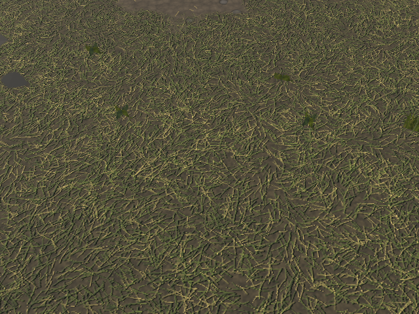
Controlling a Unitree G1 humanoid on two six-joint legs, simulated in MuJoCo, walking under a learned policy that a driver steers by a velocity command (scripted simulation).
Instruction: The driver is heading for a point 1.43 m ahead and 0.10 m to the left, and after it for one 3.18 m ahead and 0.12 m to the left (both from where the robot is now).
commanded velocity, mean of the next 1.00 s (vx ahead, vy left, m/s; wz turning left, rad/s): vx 0.17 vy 0.00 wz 0.14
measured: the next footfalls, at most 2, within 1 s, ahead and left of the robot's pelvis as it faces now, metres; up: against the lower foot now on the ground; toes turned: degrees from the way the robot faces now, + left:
left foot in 0.04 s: +0.16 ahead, +0.09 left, +0.00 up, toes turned +1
right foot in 0.46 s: +0.16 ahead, -0.11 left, +0.00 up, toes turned +18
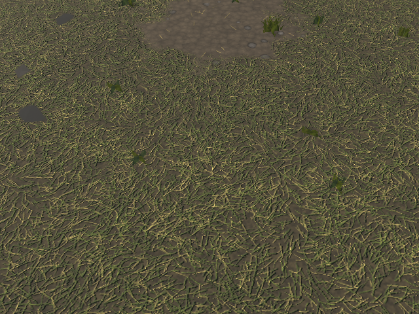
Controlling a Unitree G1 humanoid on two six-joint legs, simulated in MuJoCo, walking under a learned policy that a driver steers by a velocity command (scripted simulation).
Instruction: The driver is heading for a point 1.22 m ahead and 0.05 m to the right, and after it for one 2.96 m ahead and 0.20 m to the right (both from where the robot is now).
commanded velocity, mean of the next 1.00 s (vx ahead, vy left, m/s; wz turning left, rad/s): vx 0.22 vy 0.00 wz -0.05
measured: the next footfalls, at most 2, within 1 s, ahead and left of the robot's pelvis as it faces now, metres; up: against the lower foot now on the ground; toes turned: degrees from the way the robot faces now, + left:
right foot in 0.38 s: +0.35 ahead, -0.15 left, -0.15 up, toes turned -14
left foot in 0.78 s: +0.44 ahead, +0.07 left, -0.15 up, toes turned -1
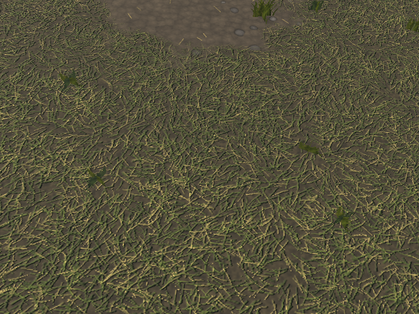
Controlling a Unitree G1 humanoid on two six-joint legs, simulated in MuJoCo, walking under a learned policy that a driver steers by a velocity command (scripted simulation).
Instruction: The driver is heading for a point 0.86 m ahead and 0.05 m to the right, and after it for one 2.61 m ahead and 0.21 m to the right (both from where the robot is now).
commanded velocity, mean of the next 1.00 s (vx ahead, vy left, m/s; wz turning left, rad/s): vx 0.13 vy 0.00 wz -0.08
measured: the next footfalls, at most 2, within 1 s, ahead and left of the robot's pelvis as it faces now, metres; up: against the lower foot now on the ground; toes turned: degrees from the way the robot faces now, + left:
right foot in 0.32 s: +0.11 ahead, -0.15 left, +0.00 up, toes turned +15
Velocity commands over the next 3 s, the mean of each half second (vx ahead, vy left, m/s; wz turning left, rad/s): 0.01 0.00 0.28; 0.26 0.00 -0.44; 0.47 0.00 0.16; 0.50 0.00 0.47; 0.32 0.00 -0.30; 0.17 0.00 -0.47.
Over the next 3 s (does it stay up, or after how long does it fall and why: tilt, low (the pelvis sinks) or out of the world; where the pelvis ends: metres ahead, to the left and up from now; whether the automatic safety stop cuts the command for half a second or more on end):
stays up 1.03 -0.20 0.00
